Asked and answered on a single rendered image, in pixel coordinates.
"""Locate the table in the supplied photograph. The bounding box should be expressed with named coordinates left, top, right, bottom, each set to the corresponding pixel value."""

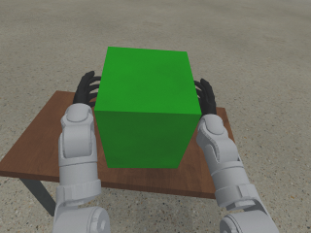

left=0, top=90, right=236, bottom=216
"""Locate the left robot hand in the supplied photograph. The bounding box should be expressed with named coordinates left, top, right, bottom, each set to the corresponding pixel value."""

left=72, top=71, right=101, bottom=108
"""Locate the robot left forearm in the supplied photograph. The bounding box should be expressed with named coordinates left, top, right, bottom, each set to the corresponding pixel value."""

left=52, top=103, right=102, bottom=233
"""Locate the right robot hand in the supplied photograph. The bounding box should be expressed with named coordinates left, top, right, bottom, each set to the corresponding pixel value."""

left=194, top=79, right=217, bottom=120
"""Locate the carton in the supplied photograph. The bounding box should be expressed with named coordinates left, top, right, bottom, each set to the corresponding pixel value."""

left=94, top=47, right=202, bottom=169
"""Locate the robot right upper arm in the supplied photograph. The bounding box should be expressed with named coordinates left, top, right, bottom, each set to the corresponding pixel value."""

left=220, top=210, right=279, bottom=233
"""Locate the robot right forearm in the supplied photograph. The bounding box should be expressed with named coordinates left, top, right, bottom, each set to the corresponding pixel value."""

left=195, top=114, right=280, bottom=233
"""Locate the robot left upper arm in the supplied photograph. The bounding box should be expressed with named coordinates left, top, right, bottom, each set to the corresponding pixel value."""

left=52, top=206, right=111, bottom=233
